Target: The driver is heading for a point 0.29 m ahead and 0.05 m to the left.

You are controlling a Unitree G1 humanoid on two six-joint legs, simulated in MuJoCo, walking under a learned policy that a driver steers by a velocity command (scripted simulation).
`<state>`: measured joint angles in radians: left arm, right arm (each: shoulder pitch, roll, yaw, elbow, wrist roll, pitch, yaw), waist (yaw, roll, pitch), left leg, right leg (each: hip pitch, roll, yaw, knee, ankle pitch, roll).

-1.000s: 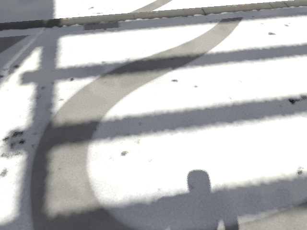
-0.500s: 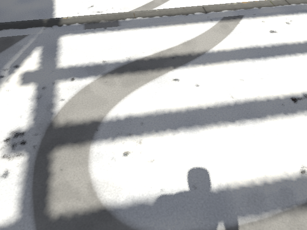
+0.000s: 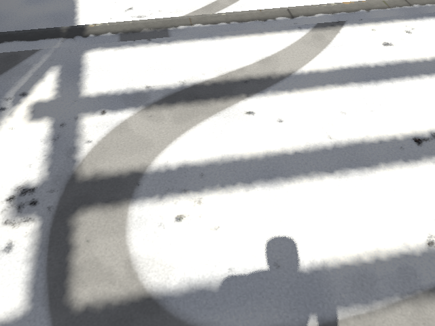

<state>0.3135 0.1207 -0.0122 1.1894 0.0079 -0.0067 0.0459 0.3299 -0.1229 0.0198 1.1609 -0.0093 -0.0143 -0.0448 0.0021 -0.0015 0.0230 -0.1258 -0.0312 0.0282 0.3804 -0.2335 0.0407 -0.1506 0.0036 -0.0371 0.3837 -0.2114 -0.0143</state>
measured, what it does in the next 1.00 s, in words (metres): stands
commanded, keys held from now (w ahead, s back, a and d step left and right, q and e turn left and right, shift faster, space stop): no key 1.00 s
